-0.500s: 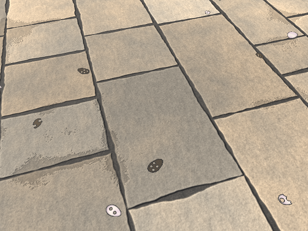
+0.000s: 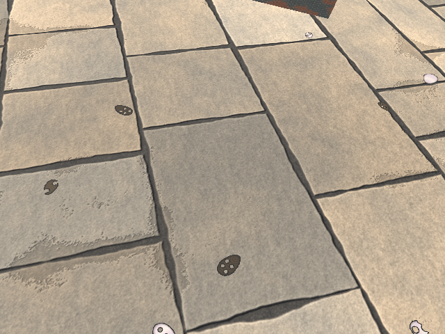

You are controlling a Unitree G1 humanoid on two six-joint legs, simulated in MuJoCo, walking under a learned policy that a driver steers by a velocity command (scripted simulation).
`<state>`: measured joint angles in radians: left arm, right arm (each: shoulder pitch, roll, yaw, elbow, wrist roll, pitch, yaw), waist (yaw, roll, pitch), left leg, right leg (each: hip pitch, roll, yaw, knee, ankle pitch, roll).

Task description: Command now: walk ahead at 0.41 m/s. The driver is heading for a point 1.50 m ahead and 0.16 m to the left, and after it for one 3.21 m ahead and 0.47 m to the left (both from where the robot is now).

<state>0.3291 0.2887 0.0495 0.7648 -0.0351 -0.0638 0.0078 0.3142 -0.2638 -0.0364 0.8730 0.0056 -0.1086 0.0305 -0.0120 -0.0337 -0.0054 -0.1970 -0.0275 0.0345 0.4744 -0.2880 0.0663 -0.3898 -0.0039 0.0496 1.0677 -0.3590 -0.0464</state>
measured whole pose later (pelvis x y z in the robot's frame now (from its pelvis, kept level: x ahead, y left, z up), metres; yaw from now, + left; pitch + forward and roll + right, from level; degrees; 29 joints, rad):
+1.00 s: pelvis +0.54 +0.04 -0.02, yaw +0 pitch +2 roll -2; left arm 0.36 0.29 0.04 0.89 -0.02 -0.07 -0.01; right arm 0.09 -0.26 -0.03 0.72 0.00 -0.10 0.03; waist 0.04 -0.01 0.03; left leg -0.47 0.01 0.04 0.58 -0.15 0.06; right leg -0.20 0.01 0.04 0.91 -0.48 -0.02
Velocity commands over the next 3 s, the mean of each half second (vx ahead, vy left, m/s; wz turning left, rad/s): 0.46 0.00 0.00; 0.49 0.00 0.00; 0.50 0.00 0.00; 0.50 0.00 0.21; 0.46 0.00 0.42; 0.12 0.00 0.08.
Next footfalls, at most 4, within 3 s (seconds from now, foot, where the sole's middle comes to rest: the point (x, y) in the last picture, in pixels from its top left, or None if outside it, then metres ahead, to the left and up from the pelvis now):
0.40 right None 0.39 -0.11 -0.78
0.94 left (173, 287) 0.67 0.14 -0.78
1.50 right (240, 209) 0.98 -0.09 -0.78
2.06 left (175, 152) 1.26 0.17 -0.78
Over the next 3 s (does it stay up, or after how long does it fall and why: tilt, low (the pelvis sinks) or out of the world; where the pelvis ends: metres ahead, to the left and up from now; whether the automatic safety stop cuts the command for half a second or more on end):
stays up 1.47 0.14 -0.01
